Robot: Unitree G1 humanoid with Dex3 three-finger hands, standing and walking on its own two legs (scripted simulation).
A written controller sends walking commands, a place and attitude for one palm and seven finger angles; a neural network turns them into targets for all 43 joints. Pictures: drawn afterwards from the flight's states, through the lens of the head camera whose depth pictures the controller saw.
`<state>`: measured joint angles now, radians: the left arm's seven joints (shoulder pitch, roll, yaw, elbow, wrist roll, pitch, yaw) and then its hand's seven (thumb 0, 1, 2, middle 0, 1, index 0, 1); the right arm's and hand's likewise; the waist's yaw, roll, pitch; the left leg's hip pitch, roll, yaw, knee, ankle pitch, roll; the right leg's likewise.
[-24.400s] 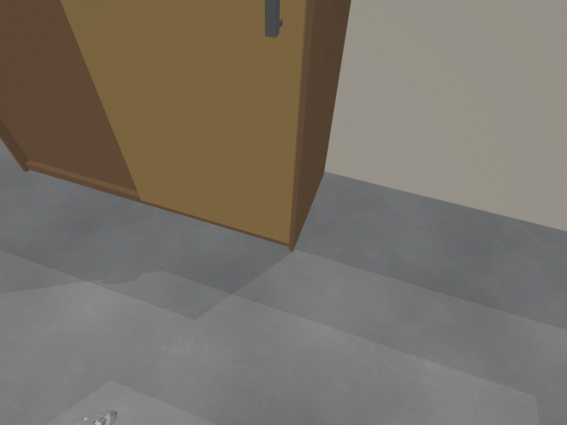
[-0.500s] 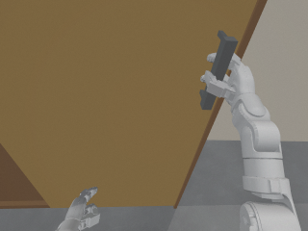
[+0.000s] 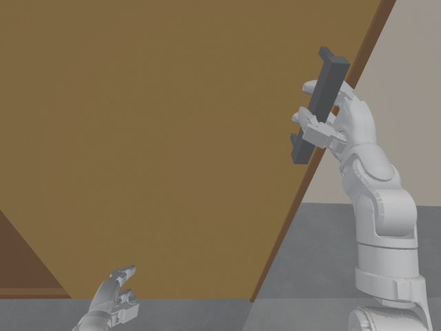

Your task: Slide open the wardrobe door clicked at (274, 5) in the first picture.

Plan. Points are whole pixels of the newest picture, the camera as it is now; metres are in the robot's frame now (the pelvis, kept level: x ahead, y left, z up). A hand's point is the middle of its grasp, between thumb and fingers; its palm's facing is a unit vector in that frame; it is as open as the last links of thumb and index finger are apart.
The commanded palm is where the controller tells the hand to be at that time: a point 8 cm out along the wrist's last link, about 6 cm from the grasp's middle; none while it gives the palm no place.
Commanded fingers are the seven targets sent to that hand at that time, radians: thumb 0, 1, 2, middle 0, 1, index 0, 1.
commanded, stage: tug the door sideways, standing still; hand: right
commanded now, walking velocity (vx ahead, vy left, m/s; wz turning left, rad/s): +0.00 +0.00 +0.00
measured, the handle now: (311, 109) +0.42 -0.12 +0.25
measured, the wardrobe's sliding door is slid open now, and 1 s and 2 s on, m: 0.00 0.00 0.05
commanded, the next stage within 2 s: step sideways, sliding the door along in 0.80 s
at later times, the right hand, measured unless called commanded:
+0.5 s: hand (306, 127) +0.36 -0.09 +0.25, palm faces +0.02 +1.00 -0.08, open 6.4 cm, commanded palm +0.33 -0.09 +0.25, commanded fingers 0.00 -0.90 -0.90 0.45 1.40 0.45 1.40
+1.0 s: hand (305, 129) +0.37 -0.10 +0.24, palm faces +0.03 +0.99 -0.13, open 6.5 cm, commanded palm +0.35 -0.12 +0.25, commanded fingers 0.00 -0.90 -0.90 0.45 1.40 0.45 1.40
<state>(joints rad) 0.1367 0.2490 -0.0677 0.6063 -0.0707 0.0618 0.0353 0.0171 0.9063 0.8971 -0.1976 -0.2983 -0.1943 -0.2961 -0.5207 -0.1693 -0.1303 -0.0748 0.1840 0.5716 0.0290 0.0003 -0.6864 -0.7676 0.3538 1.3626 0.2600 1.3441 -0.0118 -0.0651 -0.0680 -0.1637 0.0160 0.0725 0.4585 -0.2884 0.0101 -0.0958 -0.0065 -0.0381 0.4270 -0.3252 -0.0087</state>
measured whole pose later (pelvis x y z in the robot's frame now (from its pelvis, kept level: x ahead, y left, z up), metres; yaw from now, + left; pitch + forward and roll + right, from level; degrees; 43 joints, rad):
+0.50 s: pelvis -0.02 -0.01 +0.00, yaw -3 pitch -2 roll +0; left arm 0.13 0.20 -0.08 0.65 -0.06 0.05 0.01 0.02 0.91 0.90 -0.20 -0.30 -0.20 -0.30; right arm -0.71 -0.08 -0.01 0.17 0.11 0.48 -0.09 -0.02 -0.70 -0.83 0.35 1.40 0.20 1.37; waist -0.06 -0.05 -0.03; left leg -0.19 0.05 0.11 0.50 -0.28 0.00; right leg -0.14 0.03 0.00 0.48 -0.31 -0.02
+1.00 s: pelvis -0.03 +0.00 +0.00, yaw -2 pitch -1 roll -1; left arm 0.11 0.21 -0.07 0.65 -0.03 0.01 0.04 0.02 0.91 0.90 -0.20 -0.30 -0.20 -0.30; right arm -0.71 -0.16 0.01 0.27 0.12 0.23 -0.09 -0.05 -0.67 -0.82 0.38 1.39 0.21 1.38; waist -0.04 -0.05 0.00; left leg -0.24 0.05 0.09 0.53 -0.28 0.00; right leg -0.17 0.03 -0.02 0.48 -0.30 -0.02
